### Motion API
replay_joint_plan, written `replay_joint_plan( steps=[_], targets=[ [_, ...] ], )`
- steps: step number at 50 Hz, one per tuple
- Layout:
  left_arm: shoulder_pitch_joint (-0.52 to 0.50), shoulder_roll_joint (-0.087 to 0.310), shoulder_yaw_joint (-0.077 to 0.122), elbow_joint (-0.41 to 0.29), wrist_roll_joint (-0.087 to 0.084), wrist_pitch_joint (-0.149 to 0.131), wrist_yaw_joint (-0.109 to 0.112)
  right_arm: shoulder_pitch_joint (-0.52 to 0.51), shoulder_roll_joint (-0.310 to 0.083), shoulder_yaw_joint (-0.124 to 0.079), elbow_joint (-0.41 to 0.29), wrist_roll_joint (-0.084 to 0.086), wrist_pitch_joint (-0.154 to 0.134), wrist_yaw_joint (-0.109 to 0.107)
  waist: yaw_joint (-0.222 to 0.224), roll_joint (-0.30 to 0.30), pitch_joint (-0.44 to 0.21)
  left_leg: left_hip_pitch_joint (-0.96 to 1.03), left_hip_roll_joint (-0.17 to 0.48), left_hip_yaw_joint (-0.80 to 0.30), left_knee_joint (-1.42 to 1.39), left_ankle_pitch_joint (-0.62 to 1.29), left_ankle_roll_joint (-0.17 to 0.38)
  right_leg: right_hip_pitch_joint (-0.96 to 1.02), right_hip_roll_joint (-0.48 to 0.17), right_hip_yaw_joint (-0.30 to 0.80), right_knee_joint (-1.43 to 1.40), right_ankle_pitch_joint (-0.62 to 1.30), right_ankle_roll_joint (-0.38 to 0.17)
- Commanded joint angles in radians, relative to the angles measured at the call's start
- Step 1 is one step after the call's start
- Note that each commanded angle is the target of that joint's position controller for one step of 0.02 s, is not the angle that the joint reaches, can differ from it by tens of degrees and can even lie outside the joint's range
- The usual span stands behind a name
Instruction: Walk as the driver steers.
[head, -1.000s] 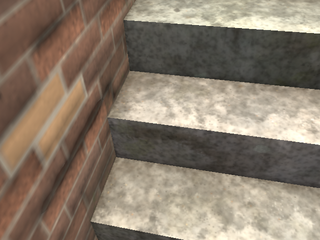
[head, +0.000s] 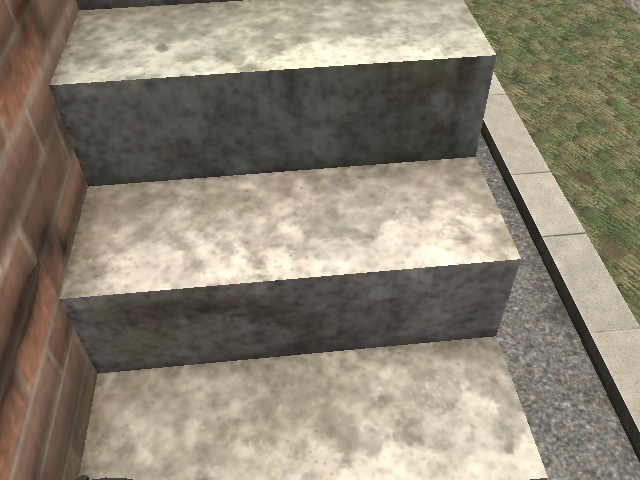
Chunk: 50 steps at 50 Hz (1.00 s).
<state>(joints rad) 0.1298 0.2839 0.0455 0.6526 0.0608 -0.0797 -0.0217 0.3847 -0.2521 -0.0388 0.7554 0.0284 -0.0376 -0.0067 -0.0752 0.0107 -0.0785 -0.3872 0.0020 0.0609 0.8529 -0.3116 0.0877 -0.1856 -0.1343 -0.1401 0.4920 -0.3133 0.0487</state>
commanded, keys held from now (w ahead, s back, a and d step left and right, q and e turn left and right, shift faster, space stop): w+q+shift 0.28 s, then w+e+shift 0.72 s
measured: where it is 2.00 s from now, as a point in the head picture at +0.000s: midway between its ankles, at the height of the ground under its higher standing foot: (326, 105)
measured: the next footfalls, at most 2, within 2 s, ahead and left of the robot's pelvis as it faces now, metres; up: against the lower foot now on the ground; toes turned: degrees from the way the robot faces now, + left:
left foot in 0.02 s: +0.00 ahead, +0.11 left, +0.00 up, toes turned +2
right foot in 0.30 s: +0.25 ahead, -0.05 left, +0.20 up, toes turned +14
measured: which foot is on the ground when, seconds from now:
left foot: up 0.00-0.00, down 0.02-0.34, up 0.36-0.68, down 0.70-1.00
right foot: down 0.00-0.02, up 0.04-0.28, down 0.30-0.72, up 0.74-1.00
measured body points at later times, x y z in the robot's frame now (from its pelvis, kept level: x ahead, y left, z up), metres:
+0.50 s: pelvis +0.20 +0.04 +0.13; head +0.21 +0.06 +0.58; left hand +0.28 +0.32 +0.02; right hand +0.53 -0.12 +0.13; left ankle +0.10 +0.15 -0.31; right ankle +0.21 -0.05 -0.54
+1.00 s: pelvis +0.42 +0.04 +0.36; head +0.43 +0.10 +0.81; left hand +0.61 +0.30 +0.25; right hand +0.48 -0.26 +0.29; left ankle +0.35 +0.20 -0.35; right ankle +0.42 -0.14 -0.07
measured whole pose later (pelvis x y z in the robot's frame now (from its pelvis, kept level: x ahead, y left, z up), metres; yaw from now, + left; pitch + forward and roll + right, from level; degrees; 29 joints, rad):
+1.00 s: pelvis +0.42 +0.04 +0.36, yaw -6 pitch +1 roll -3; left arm 0.09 0.30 0.11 0.68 0.02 0.08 -0.06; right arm 0.34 -0.29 -0.06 0.81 -0.01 -0.11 -0.05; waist 0.07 -0.09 -0.01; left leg -0.22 0.22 0.16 0.73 -0.57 -0.06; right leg -1.03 0.10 0.15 2.04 -0.18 -0.03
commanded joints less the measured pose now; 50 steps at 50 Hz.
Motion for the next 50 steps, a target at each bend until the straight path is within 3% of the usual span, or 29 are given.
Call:
replay_joint_plan(
  steps=[1,2,3,4,5,6,9,12,14,15,17,19,20,21,22,23,24,27,31,33,34,35,36,37,39,41,44,47,50],
  targets=[
    [-0.177,-0.003,0.005,-0.053,-0.050,-0.008,-0.004,0.322,-0.093,-0.052,0.092,-0.065,-0.019,-0.057,-0.190,0.020,-0.038,0.362,-0.074,0.058,-0.468,0.345,0.043,-0.181,0.012,-0.083,0.701,0.626,-0.136],
    [-0.268,-0.189,-0.054,-0.090,-0.045,-0.027,-0.023,0.322,-0.050,-0.025,0.134,-0.083,-0.009,-0.039,-0.167,0.268,0.061,0.386,0.043,-0.215,-0.344,0.300,0.079,-0.631,0.153,-0.027,1.225,-0.022,-0.099],
    [-0.150,-0.270,-0.073,-0.138,-0.011,-0.036,-0.017,0.160,-0.038,-0.009,0.070,-0.079,-0.021,-0.017,-0.009,0.289,0.074,0.359,0.066,-0.404,-0.279,0.425,0.083,-0.845,0.168,0.144,1.538,-0.024,-0.057],
    [-0.010,-0.193,-0.062,-0.165,0.006,-0.046,-0.042,0.116,-0.103,-0.044,0.018,-0.056,0.001,-0.036,0.024,0.340,-0.053,0.437,0.158,-0.787,-0.607,-0.108,0.218,-0.961,0.195,0.127,1.602,-0.038,-0.025],
    [-0.158,-0.079,-0.040,-0.202,-0.006,-0.062,-0.058,0.027,-0.089,-0.045,-0.015,-0.053,0.007,-0.051,0.011,0.187,0.122,0.283,0.236,-0.901,-0.750,-0.433,0.313,-1.062,0.148,0.110,1.666,-0.002,-0.011],
    [-0.315,-0.037,-0.026,-0.250,-0.002,-0.072,-0.060,-0.036,-0.091,-0.046,-0.019,-0.048,-0.019,-0.065,0.005,0.049,0.252,0.183,0.267,-0.823,-0.716,-0.379,0.338,-1.144,0.101,0.149,1.687,0.018,-0.019],
    [-0.495,-0.087,-0.040,-0.352,0.024,-0.031,-0.035,0.047,-0.063,-0.055,0.045,-0.075,-0.082,-0.104,-0.022,0.030,0.301,0.325,0.293,-0.693,-0.630,0.011,0.300,-1.471,0.079,0.255,1.971,-0.190,-0.098],
    [-0.497,-0.160,-0.094,-0.421,0.028,0.022,-0.053,0.007,-0.069,-0.043,0.040,-0.039,-0.058,-0.146,0.037,-0.023,0.312,0.048,0.169,-0.426,-0.834,0.296,0.184,-1.143,0.066,0.169,1.420,-0.221,-0.161],
    [-0.263,-0.160,-0.092,-0.278,-0.001,0.048,-0.051,-0.225,-0.065,-0.027,-0.048,0.023,-0.047,-0.137,0.153,-0.010,0.105,-0.255,0.098,-0.141,-0.904,1.261,0.148,-0.333,0.180,-0.053,1.101,-0.090,-0.199],
    [-0.105,-0.115,-0.064,-0.241,-0.017,0.065,-0.019,-0.192,-0.162,-0.054,-0.063,0.036,-0.078,-0.126,0.196,0.108,-0.086,-0.110,0.160,-0.140,-0.726,1.968,0.143,-0.142,0.230,-0.045,1.079,-0.143,-0.199],
    [-0.061,-0.015,-0.021,-0.196,-0.020,0.104,0.016,-0.162,-0.235,-0.102,-0.064,0.053,-0.121,-0.104,0.231,0.011,-0.357,0.266,0.218,-0.198,-0.262,2.282,0.074,-0.194,0.252,0.034,0.818,-0.274,-0.220],
    [0.045,0.020,-0.012,-0.105,-0.018,0.105,0.025,-0.260,-0.202,-0.101,-0.104,0.059,-0.143,-0.075,0.274,-0.022,-0.411,0.331,0.135,-0.159,0.120,2.068,-0.013,-0.119,0.300,-0.020,0.482,-0.170,-0.221],
    [0.073,-0.020,-0.010,-0.029,-0.055,0.102,0.045,-0.367,-0.116,-0.082,-0.149,0.054,-0.148,-0.064,0.326,-0.114,-0.316,0.188,-0.004,-0.145,0.514,1.409,-0.049,-0.116,0.260,0.092,0.274,-0.115,-0.303],
    [0.037,-0.077,-0.007,0.032,-0.058,0.099,0.067,-0.424,0.098,-0.022,-0.205,-0.050,-0.152,-0.055,0.252,-0.138,-0.089,-0.222,-0.156,-0.267,1.037,0.363,-0.062,-0.119,0.179,0.394,0.113,0.181,-0.417],
    [0.143,0.042,0.019,0.061,0.044,0.095,0.075,-0.403,0.161,0.001,-0.303,-0.073,-0.160,-0.058,0.221,-0.102,-0.156,-0.647,-0.301,-0.438,1.524,0.097,-0.045,0.083,-0.028,0.880,0.031,0.500,-0.564],
    [0.166,0.006,0.027,0.088,0.044,0.079,0.090,-0.456,0.206,0.038,-0.375,-0.079,-0.158,-0.059,0.171,0.025,-0.099,-0.763,-0.256,-0.489,1.646,0.081,0.003,0.074,-0.045,0.972,-0.037,0.229,-0.532],
    [0.095,-0.071,0.004,0.140,0.049,0.052,0.086,-0.441,0.186,0.055,-0.405,-0.076,-0.146,-0.047,0.067,0.011,0.086,-0.885,-0.216,-0.480,1.693,0.000,0.005,-0.047,-0.027,0.843,-0.042,0.147,-0.472],
    [0.016,-0.014,0.002,0.119,-0.017,0.012,0.058,-0.388,0.019,0.045,-0.360,-0.048,-0.094,-0.064,-0.020,0.112,0.205,-0.656,-0.092,-0.249,1.298,-0.104,-0.040,-0.334,0.089,0.397,-0.135,0.270,-0.272],
    [0.257,0.088,0.050,0.191,-0.011,-0.051,0.050,-0.847,0.086,0.083,-0.560,-0.069,-0.048,-0.092,0.180,0.016,0.216,-0.921,0.006,-0.058,1.390,-0.505,-0.062,-0.110,-0.006,0.488,-0.323,0.597,-0.355],
    [0.219,0.070,0.064,0.157,-0.027,-0.001,0.072,-0.749,0.102,0.115,-0.585,-0.070,-0.061,-0.079,0.106,0.104,0.047,-0.520,0.067,-0.095,0.678,-0.422,0.001,-0.092,0.097,0.359,-0.297,0.776,-0.249],
    [0.228,0.103,0.080,0.118,-0.084,0.021,0.057,-0.548,0.044,0.093,-0.525,-0.024,-0.051,-0.081,0.041,0.116,-0.113,0.025,-0.017,-0.029,0.223,-0.289,-0.009,-0.244,0.147,0.417,-0.256,1.074,-0.240],
    [0.136,0.190,0.118,0.120,-0.117,-0.002,0.025,-0.298,0.015,0.034,-0.392,-0.003,-0.022,-0.106,-0.080,-0.005,-0.308,0.407,-0.044,-0.047,0.193,-0.121,-0.040,-0.314,0.126,0.467,-0.045,1.319,-0.231],
    [-0.028,0.210,0.128,0.088,-0.120,-0.043,0.000,0.024,-0.113,-0.036,-0.271,-0.035,-0.018,-0.122,-0.262,0.092,-0.451,0.575,0.059,-0.330,0.064,-0.286,-0.009,-0.383,0.160,0.425,0.390,1.207,-0.194],
    [-0.038,0.026,0.082,0.034,-0.118,-0.074,-0.029,0.028,-0.232,-0.058,-0.254,-0.073,-0.018,-0.133,-0.190,0.505,-0.541,0.563,0.365,-0.931,-0.309,0.029,0.084,-0.486,0.343,0.422,0.820,0.300,-0.115],
    [0.170,-0.002,0.081,0.096,-0.044,-0.019,-0.049,-0.316,-0.128,-0.030,-0.262,-0.030,-0.072,-0.103,0.102,0.286,-0.440,0.349,0.467,-0.972,-0.381,0.001,0.099,-0.542,0.285,0.414,1.436,0.387,-0.046],
    [0.028,0.033,0.081,0.096,0.036,0.056,-0.055,-0.325,-0.030,-0.011,-0.175,0.007,-0.088,-0.090,0.127,-0.021,-0.205,0.227,0.442,-0.614,-0.252,-0.002,0.061,-0.707,0.245,0.343,1.543,0.408,-0.049],
    [0.067,0.013,0.070,0.093,0.022,0.140,-0.060,-0.298,-0.026,-0.015,-0.081,-0.014,-0.088,-0.088,0.205,-0.092,-0.026,0.246,0.352,-0.236,-0.206,0.152,-0.055,-0.885,0.242,0.377,1.655,0.135,-0.052],
    [-0.049,-0.030,0.049,0.004,-0.052,0.134,-0.049,-0.243,-0.076,-0.031,-0.035,-0.038,-0.097,-0.043,0.202,0.111,0.058,0.152,0.347,-0.143,-0.335,-0.118,-0.039,-0.955,0.214,0.339,1.643,0.108,-0.098],
    [-0.115,0.026,0.067,-0.077,-0.062,0.178,-0.023,-0.201,-0.093,-0.014,-0.056,-0.052,-0.095,-0.021,0.197,0.117,0.175,0.113,0.325,0.035,-0.475,-0.086,-0.032,-0.918,0.213,0.241,1.498,0.126,-0.067]
  ],
)
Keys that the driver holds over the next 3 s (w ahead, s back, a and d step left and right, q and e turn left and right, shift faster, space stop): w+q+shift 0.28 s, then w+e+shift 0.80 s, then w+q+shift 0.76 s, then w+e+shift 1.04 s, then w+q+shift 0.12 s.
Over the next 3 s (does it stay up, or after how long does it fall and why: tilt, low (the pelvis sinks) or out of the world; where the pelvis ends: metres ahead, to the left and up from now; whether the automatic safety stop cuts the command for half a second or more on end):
stays up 0.90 -0.01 0.71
